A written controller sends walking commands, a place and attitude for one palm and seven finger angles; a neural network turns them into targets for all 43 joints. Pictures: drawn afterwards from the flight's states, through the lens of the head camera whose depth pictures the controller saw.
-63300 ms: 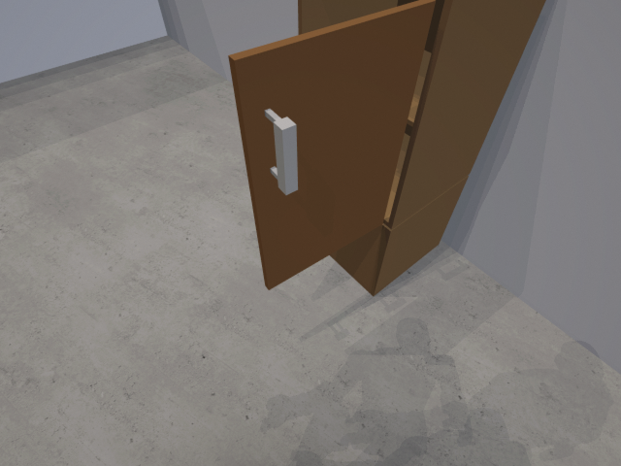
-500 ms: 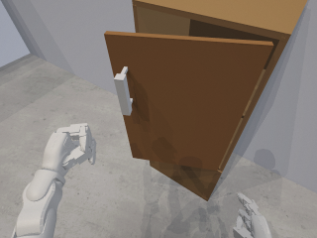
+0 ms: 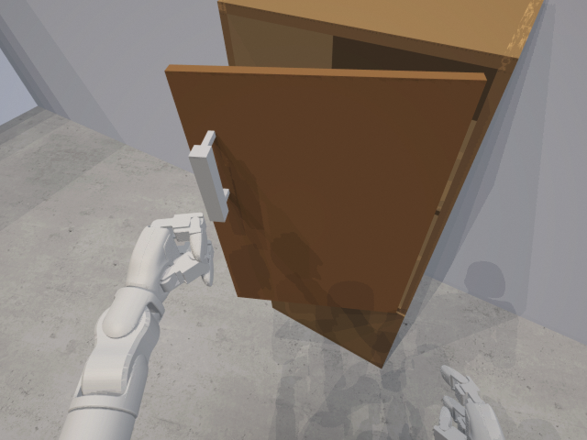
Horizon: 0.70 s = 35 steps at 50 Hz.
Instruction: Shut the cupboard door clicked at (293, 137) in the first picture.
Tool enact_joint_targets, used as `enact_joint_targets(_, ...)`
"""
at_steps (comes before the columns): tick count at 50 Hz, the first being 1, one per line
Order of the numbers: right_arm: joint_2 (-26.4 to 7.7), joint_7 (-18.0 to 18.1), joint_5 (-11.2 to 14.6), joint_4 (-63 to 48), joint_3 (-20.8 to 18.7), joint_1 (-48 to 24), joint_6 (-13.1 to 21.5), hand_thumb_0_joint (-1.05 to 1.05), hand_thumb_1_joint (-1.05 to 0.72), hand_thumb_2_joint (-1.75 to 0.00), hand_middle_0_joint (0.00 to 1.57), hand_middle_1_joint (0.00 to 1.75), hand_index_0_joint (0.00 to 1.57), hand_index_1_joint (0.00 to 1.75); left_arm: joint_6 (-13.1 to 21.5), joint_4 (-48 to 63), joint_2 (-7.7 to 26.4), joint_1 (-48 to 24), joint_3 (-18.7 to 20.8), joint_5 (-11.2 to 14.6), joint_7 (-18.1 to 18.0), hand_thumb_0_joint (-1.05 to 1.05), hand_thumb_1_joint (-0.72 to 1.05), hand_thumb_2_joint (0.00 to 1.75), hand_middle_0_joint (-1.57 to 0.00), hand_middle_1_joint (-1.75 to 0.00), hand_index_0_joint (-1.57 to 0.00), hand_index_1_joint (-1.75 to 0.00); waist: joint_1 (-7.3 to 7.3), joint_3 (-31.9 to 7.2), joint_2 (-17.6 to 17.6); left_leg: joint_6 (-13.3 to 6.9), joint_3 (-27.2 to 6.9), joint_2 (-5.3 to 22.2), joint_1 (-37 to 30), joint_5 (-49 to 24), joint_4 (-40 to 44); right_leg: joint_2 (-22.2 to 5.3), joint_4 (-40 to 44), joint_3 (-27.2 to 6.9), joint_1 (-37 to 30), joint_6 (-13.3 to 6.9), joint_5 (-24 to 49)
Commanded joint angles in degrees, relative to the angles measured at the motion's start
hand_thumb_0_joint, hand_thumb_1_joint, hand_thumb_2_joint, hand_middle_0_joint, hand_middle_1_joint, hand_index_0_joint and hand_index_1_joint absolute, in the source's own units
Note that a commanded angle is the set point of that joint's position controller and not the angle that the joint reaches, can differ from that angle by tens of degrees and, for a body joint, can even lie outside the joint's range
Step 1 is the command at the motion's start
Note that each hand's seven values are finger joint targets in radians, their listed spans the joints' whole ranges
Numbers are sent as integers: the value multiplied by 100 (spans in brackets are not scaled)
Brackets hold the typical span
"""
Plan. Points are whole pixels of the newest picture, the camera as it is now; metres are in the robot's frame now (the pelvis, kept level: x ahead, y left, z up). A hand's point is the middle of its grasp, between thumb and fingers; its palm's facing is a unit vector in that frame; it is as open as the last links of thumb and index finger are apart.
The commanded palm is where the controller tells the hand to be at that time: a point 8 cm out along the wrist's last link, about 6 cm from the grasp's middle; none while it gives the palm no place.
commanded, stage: bring the fist close to the handle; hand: left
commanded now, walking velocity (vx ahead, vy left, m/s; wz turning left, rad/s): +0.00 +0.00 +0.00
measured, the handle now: (214, 177) +0.46 +0.15 +0.11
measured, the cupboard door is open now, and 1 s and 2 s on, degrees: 24 24 8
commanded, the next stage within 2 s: push the door shut along its arc in 0.66 s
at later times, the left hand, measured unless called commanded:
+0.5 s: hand (211, 234) +0.35 +0.13 +0.11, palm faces -0.05 -1.00 -0.03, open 3.1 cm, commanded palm +0.33 +0.19 +0.11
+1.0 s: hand (213, 220) +0.37 +0.14 +0.11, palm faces -0.13 -0.99 -0.04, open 3.1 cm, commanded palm +0.36 +0.19 +0.11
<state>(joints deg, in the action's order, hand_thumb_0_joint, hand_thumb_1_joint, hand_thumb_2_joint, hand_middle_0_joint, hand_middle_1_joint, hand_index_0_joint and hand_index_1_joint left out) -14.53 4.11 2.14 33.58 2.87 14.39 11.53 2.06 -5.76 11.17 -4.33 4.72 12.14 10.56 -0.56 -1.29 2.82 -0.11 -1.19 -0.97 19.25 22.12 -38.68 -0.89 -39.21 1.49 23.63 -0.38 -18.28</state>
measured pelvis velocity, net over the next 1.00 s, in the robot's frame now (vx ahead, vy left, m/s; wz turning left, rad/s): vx -0.02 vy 0.00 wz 0.00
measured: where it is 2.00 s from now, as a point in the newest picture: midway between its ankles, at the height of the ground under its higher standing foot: outside the picture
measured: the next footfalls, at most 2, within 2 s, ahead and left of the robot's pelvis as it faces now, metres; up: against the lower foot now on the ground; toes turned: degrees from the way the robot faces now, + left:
none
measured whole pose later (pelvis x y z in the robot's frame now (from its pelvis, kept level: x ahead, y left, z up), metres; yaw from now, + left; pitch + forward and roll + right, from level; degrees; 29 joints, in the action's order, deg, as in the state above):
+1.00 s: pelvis -0.02 +0.00 +0.00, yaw +0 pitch +4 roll +0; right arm -14.9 4.5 2.7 34.6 3.0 14.0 6.3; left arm 6.4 -32.4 15.0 -27.2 7.3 11.6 12.8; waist 1.2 -0.3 1.7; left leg -0.2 -0.9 -0.9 22.3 20.8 -39.5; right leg -0.8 -39.2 1.2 26.5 -0.5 -16.4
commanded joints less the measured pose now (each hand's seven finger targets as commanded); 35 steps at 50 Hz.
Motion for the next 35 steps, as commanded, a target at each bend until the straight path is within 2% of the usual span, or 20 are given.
enact_joint_targets(1,-589,77,4,-810,-258,-426,165,0,-90,-90,20,30,20,30,445,1014,1096,-2210,747,49,-232,0,90,90,-130,-150,-130,-150,22,-1378,-484,-104,115,-18,-18,-1269,562,5,518,3,-968,-30,1218)
enact_joint_targets(2,-568,72,14,-792,-245,-429,140,0,-90,-90,20,30,20,30,477,914,1038,-2376,674,26,-235,0,90,90,-130,-150,-130,-150,57,-1398,-396,-96,130,-18,-61,-1334,555,8,495,11,-953,-41,1315)
enact_joint_targets(5,-570,42,10,-770,-261,-378,100,0,-90,-90,20,30,20,30,556,704,985,-2447,649,29,-202,0,90,90,-130,-150,-130,-150,-13,-1697,-201,-72,147,-14,-170,-1718,503,19,377,24,-1142,-78,1815)
enact_joint_targets(7,-556,17,13,-773,-274,-348,79,0,-90,-90,20,30,20,30,556,559,752,-2479,449,47,-110,0,90,90,-130,-150,-130,-150,24,-1748,-138,-60,170,-16,-231,-1922,463,18,334,39,-1143,-74,2131)
enact_joint_targets(9,-600,4,30,-737,-294,-279,22,0,-90,-90,20,30,20,30,505,258,788,-2452,479,56,-50,0,90,90,-130,-150,-130,-150,38,-1652,-326,-49,171,-6,-118,-1919,473,31,343,56,-1134,-67,2187)
enact_joint_targets(11,-624,-10,49,-770,-292,-261,-23,0,-90,-90,20,30,20,30,415,-24,637,-2467,358,82,1,0,90,90,-130,-150,-130,-150,69,-1440,-580,-77,172,-13,31,-1772,483,13,402,52,-1065,-42,2103)
enact_joint_targets(12,-652,3,60,-744,-304,-258,-66,0,-90,-90,20,30,20,30,371,-244,815,-2518,524,85,-11,0,90,90,-130,-150,-130,-150,66,-1293,-694,-85,187,-17,140,-1583,490,17,463,22,-989,-30,1913)
enact_joint_targets(13,-663,4,60,-737,-294,-268,-107,0,-90,-90,20,30,20,30,368,-264,807,-2782,470,68,-13,0,90,90,-130,-150,-130,-150,121,-1199,-668,-85,187,-29,185,-1460,507,9,495,5,-929,-29,1779)
enact_joint_targets(15,-687,13,38,-796,-321,-292,-161,0,-90,-90,20,30,20,30,405,-221,1158,-2663,847,81,-55,0,90,90,-130,-150,-130,-150,-35,-1411,-708,-101,215,-45,180,-1505,512,-16,509,-62,-1178,-37,1796)
enact_joint_targets(18,-588,-15,29,-918,-309,-376,-173,0,-90,-90,20,30,20,30,622,251,1043,-2805,780,71,-88,0,90,90,-130,-150,-130,-150,-103,-1847,-378,-97,249,-60,-33,-1780,509,-18,384,-72,-1384,-67,2151)
enact_joint_targets(19,-583,-15,27,-899,-317,-362,-160,0,-90,-90,20,30,20,30,716,373,1006,-2987,696,55,-98,0,90,90,-130,-150,-130,-150,-31,-1887,-307,-95,263,-49,-98,-1808,494,-4,369,-67,-1347,-59,2191)
enact_joint_targets(20,-592,-5,10,-886,-326,-337,-156,0,-90,-90,20,30,20,30,791,399,1095,-3020,764,62,-122,0,90,90,-130,-150,-130,-150,-33,-1926,-367,-108,254,-37,-100,-1793,470,-5,379,-88,-1376,-41,2183)
enact_joint_targets(23,-611,9,29,-797,-319,-318,-154,0,-90,-90,20,30,20,30,916,147,1137,-3052,772,63,-98,0,90,90,-130,-150,-130,-150,44,-1671,-430,-111,246,-28,1,-1550,527,20,449,-94,-1238,-39,1927)
enact_joint_targets(24,-609,12,43,-786,-311,-335,-151,0,-90,-90,20,30,20,30,900,23,1032,-3047,679,69,-67,0,90,90,-130,-150,-130,-150,53,-1527,-362,-112,255,-43,54,-1401,537,19,491,-98,-1130,-39,1758)
enact_joint_targets(25,-647,31,53,-742,-326,-308,-172,0,-90,-90,20,30,20,30,872,-164,1163,-3097,760,56,-62,0,90,90,-130,-150,-130,-150,90,-1416,-500,-121,240,-29,105,-1272,545,14,556,-116,-1086,-26,1576)
enact_joint_targets(26,-633,31,68,-739,-320,-336,-181,0,-90,-90,20,30,20,30,843,-221,1017,-3131,605,52,-20,0,90,90,-130,-150,-130,-150,117,-1375,-325,-120,251,-36,86,-1197,568,7,574,-118,-1003,-32,1478)
enact_joint_targets(28,-654,42,79,-734,-320,-321,-187,0,-90,-90,20,30,20,30,746,-401,945,-3222,533,83,36,0,90,90,-130,-150,-130,-150,143,-1309,-414,-124,222,-46,121,-1031,586,17,628,-107,-903,-31,1262)
enact_joint_targets(30,-705,70,84,-733,-324,-309,-228,0,-90,-90,20,30,20,30,662,-617,1101,-3200,660,106,66,0,90,90,-130,-150,-130,-150,120,-1320,-555,-132,213,-53,175,-956,580,5,683,-129,-959,-26,1126)
enact_joint_targets(33,-659,53,77,-803,-318,-347,-194,0,-90,-90,20,30,20,30,707,-370,919,-3400,561,165,87,0,90,90,-130,-150,-130,-150,75,-1592,-356,-115,178,-53,16,-1105,599,14,576,-71,-1013,-63,1297)
enact_joint_targets(35,-689,57,55,-813,-334,-331,-189,0,-90,-90,20,30,20,30,801,-288,1195,-3254,820,180,43,0,90,90,-130,-150,-130,-150,-6,-1794,-391,-115,188,-38,-24,-1275,569,13,529,-88,-1192,-62,1494)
